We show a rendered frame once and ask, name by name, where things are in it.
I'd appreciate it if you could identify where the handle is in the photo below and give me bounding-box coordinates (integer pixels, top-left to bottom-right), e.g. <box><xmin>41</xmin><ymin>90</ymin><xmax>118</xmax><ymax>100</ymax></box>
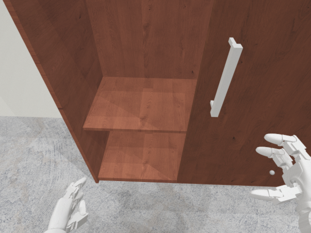
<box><xmin>210</xmin><ymin>37</ymin><xmax>243</xmax><ymax>117</ymax></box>

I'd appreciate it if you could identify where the wardrobe door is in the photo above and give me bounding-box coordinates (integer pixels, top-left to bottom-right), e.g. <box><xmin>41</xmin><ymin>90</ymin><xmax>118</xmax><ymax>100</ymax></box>
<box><xmin>177</xmin><ymin>0</ymin><xmax>311</xmax><ymax>186</ymax></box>

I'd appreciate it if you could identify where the left robot hand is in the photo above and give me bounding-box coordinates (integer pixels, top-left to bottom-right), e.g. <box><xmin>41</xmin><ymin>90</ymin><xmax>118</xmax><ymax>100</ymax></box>
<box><xmin>48</xmin><ymin>177</ymin><xmax>88</xmax><ymax>233</ymax></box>

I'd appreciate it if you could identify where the right robot forearm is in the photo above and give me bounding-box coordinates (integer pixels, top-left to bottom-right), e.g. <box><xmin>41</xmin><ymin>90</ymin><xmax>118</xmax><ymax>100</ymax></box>
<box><xmin>295</xmin><ymin>200</ymin><xmax>311</xmax><ymax>233</ymax></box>

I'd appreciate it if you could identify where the right robot hand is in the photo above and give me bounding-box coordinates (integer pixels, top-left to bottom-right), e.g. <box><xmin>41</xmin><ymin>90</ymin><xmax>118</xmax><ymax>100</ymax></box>
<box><xmin>249</xmin><ymin>133</ymin><xmax>311</xmax><ymax>205</ymax></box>

